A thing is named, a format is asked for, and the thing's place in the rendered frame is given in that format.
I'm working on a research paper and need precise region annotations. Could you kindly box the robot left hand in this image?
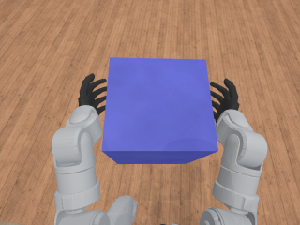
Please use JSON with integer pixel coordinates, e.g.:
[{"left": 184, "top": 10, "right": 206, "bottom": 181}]
[{"left": 78, "top": 73, "right": 107, "bottom": 115}]

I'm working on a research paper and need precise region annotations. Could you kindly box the robot right hand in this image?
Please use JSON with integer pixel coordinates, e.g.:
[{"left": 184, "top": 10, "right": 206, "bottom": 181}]
[{"left": 210, "top": 78, "right": 240, "bottom": 122}]

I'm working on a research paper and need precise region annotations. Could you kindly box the carton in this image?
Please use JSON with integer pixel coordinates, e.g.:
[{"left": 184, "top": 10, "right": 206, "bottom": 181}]
[{"left": 101, "top": 57, "right": 218, "bottom": 164}]

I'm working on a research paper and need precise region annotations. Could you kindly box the left robot thigh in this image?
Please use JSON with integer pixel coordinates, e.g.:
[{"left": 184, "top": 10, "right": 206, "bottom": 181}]
[{"left": 106, "top": 196, "right": 138, "bottom": 225}]

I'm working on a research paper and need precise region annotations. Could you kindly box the right robot forearm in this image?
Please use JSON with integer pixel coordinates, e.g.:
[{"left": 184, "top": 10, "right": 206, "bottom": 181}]
[{"left": 212, "top": 109, "right": 268, "bottom": 225}]

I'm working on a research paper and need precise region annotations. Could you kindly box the left robot forearm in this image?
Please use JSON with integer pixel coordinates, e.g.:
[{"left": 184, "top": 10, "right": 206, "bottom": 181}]
[{"left": 51, "top": 105, "right": 103, "bottom": 225}]

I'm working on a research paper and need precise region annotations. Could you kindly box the robot right upper arm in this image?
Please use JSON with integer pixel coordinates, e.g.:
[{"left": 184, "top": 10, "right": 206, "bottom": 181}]
[{"left": 199, "top": 207, "right": 252, "bottom": 225}]

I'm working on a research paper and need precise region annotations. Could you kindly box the robot left upper arm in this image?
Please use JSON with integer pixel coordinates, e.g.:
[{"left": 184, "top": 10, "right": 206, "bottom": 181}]
[{"left": 58, "top": 209, "right": 111, "bottom": 225}]

